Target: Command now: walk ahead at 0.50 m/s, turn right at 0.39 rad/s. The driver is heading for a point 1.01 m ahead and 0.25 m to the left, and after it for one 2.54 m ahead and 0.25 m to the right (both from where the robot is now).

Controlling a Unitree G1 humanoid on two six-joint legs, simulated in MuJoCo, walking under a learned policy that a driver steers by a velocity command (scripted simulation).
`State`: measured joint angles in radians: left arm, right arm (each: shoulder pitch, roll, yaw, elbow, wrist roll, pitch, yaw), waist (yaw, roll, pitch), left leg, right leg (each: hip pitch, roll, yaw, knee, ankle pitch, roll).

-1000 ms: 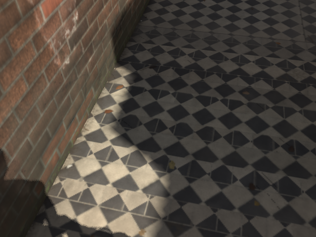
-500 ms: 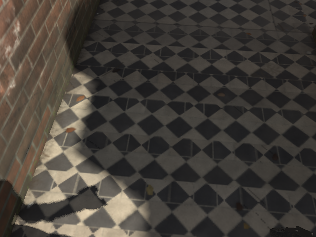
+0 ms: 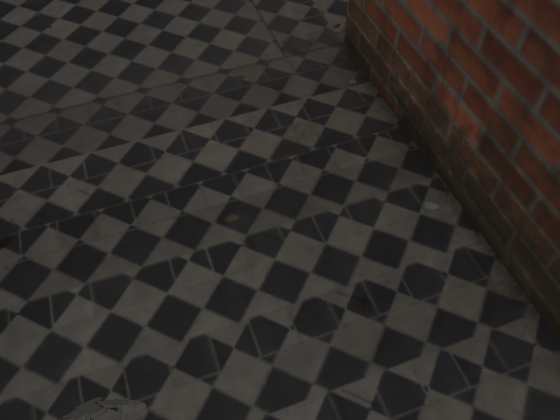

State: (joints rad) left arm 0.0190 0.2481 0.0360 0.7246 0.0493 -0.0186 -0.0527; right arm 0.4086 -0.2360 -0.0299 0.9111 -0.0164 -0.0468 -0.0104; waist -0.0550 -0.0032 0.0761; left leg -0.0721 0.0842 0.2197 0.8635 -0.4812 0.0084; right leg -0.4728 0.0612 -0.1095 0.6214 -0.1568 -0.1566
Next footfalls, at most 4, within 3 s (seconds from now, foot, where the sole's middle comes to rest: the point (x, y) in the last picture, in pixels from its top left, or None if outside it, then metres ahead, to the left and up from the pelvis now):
0.52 left None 0.43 0.11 -0.75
1.02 right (259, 283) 0.77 0.05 -0.75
1.52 left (143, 260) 0.86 0.36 -0.75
2.06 right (168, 166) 1.20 0.31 -0.75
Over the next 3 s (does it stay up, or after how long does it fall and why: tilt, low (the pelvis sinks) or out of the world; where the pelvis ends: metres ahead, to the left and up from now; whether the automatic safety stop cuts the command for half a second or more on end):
stays up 1.52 0.40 0.03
